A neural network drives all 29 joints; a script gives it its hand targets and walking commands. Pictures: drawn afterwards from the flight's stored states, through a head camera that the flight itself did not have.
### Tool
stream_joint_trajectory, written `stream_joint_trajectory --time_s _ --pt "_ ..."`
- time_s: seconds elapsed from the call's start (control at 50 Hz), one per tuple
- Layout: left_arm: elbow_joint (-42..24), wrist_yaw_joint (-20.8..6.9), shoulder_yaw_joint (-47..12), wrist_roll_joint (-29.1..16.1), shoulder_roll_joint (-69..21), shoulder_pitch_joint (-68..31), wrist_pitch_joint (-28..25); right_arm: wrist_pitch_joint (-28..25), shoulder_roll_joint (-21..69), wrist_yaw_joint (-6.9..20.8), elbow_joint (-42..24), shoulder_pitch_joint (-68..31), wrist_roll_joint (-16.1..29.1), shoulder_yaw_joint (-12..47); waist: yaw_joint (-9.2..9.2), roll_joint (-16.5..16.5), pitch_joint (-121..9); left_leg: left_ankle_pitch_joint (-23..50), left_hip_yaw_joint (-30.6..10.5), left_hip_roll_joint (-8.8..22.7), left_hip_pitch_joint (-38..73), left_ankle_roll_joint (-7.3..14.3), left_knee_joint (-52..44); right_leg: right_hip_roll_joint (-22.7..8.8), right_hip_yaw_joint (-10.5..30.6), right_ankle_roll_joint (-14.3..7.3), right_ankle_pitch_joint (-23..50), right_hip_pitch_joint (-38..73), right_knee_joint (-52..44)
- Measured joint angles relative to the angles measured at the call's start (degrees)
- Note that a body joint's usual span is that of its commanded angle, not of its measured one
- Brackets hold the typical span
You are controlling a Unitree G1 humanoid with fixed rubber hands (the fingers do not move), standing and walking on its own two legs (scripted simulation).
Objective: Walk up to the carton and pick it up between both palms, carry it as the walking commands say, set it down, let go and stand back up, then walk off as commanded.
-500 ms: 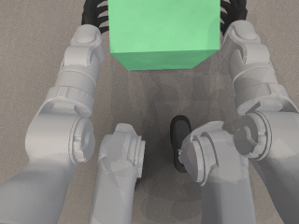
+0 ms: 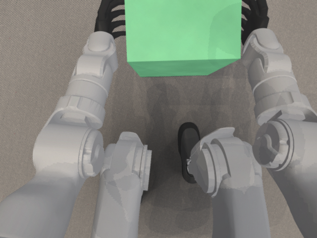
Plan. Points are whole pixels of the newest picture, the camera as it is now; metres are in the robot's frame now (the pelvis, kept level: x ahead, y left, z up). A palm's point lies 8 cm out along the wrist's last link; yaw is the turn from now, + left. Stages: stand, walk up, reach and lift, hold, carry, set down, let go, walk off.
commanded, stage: set down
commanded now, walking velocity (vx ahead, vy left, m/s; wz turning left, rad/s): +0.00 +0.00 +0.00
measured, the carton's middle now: (176, 28) +0.55 -0.06 -0.24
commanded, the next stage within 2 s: none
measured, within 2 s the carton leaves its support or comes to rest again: rests again in 0.54 s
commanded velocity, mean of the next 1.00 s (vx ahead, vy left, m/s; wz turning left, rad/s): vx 0.00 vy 0.00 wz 0.00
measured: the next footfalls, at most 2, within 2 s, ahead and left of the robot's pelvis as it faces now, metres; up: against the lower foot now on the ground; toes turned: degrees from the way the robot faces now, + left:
none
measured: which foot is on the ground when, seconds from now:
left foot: down 0.00-1.00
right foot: down 0.00-1.00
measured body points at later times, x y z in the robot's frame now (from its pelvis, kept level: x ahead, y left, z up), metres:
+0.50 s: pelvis -0.01 -0.01 -0.01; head +0.34 +0.00 +0.27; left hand +0.53 +0.10 -0.18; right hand +0.53 -0.21 -0.16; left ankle +0.08 +0.08 -0.34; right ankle +0.15 -0.11 -0.34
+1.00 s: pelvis +0.00 -0.01 +0.00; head +0.36 +0.00 +0.26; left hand +0.54 +0.15 -0.19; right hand +0.52 -0.21 -0.19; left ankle +0.08 +0.08 -0.34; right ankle +0.15 -0.11 -0.34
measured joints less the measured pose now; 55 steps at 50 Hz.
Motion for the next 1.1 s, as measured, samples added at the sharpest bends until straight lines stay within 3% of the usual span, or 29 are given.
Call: stream_joint_trajectory --time_s 0.38,0.68,0.92,1.1 --pt "0.88 -3.11 2.34 2.5 0.63 -1.67 -0.49 -0.5 -1.31 -0.4 2.19 -1.59 2.55 2.68 1.01 -1.81 2.77 -0.61 -1.39 0.61 1.48 -2.05 1.36 0.24 -1.68 -2.19 0.89 0.38 1.19" --pt "1.97 -4.01 1.54 2.6 1.25 -3.22 -1.87 -2.89 -2.45 -0.17 4.78 -2.66 4.65 3.63 1.33 -1.58 5.66 -0.07 -1.09 0.85 2.44 -1.26 1.94 0.37 -1.52 -1.15 1.26 1.93 1.2" --pt "3.87 -1.38 -5.82 -5.84 6.69 -3.59 -4.6 -5.48 -4.78 -3.39 8.11 -2.99 10.62 10.15 1.71 -0.15 7.45 -0.41 -0.93 0.31 3.1 -1.28 0.88 -0.21 -1.15 -1.12 0.14 2.72 0.79" --pt "1.56 -2.46 -8.02 -10.36 9.3 -1.22 -5.27 -6.91 -5.13 -3.26 5.21 -1.16 10.48 9.95 1.06 0.62 3.34 -0.59 -0.09 1.24 0.36 -0.71 0.18 -1.44 -1.2 -1.97 -1.06 0.1 1.11"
